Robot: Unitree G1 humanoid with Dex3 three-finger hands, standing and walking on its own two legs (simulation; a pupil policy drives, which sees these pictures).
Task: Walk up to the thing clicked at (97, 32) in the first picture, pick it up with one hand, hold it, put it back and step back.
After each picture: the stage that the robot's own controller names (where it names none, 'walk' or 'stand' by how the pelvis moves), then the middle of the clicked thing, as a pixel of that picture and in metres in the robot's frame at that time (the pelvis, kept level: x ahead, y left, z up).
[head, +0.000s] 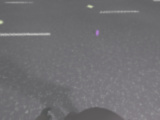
stand; (97, 32) +2.24 -0.19 -0.72
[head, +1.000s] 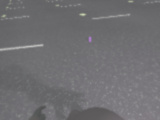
walk; (90, 39) +2.10 +0.14 -0.70
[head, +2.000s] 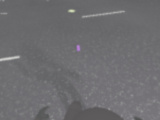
walk; (78, 48) +1.46 +0.34 -0.72
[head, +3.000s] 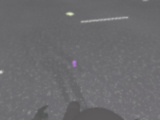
walk; (74, 63) +0.97 +0.32 -0.72
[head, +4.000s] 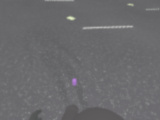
walk; (74, 81) +0.61 +0.20 -0.69
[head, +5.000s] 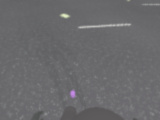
walk; (72, 94) +0.39 +0.16 -0.70
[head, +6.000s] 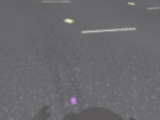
stand; (73, 100) +0.33 +0.17 -0.72
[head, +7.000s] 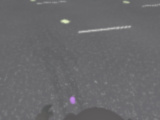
stand; (72, 100) +0.34 +0.19 -0.73
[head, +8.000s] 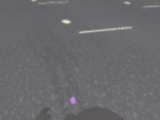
stand; (73, 100) +0.33 +0.18 -0.73
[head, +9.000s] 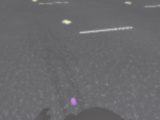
stand; (73, 101) +0.33 +0.18 -0.73
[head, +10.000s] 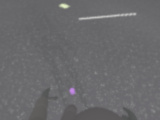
go down; (72, 91) +0.35 +0.18 -0.70
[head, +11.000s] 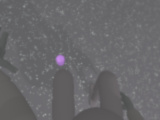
go down; (60, 60) +0.42 +0.20 -0.28
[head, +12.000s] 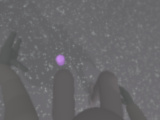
close in; (60, 60) +0.42 +0.21 -0.29
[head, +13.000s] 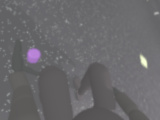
close in; (33, 56) +0.41 +0.24 -0.22
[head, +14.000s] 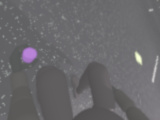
close; (29, 55) +0.41 +0.25 -0.22
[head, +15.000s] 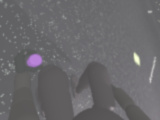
lift; (34, 61) +0.37 +0.22 -0.23
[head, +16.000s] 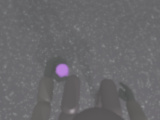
lift; (63, 71) +0.31 +0.19 -0.02
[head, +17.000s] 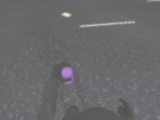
hold; (67, 76) +0.31 +0.16 +0.02
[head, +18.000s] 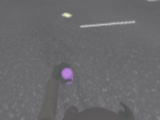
hold; (67, 76) +0.31 +0.16 +0.01
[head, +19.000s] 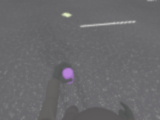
hold; (68, 76) +0.31 +0.15 +0.01
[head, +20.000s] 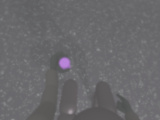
crouch; (65, 65) +0.38 +0.17 -0.07
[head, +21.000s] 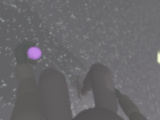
lower; (34, 55) +0.41 +0.24 -0.21
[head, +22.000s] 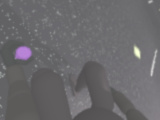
lower; (23, 54) +0.42 +0.25 -0.23
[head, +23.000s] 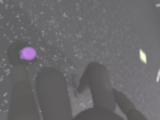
lower; (28, 55) +0.40 +0.25 -0.22
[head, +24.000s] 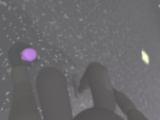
lower; (28, 56) +0.40 +0.26 -0.22
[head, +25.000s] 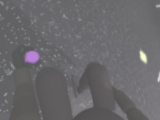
loosen; (31, 58) +0.39 +0.23 -0.23
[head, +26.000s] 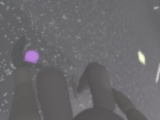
withdraw; (31, 58) +0.39 +0.24 -0.23
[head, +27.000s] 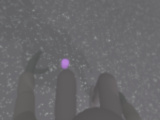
walk; (64, 64) +0.41 +0.19 -0.30
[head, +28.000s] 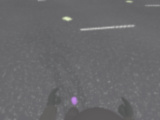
stand; (74, 100) +0.33 +0.14 -0.65
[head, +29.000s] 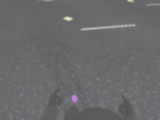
stand; (74, 98) +0.35 +0.15 -0.67
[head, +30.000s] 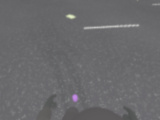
stand; (75, 98) +0.34 +0.15 -0.69
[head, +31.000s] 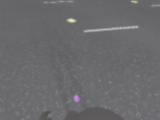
walk; (76, 98) +0.36 +0.15 -0.72
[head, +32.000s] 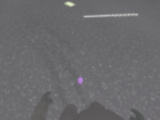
walk; (80, 80) +0.51 +0.07 -0.70
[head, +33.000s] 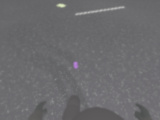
walk; (75, 65) +0.81 +0.23 -0.68
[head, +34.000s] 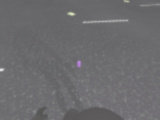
stand; (78, 64) +0.99 +0.18 -0.71
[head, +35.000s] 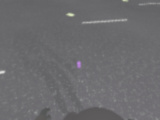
stand; (78, 64) +0.99 +0.18 -0.73
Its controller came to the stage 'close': yes
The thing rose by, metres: 0.72
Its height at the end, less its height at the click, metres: +0.00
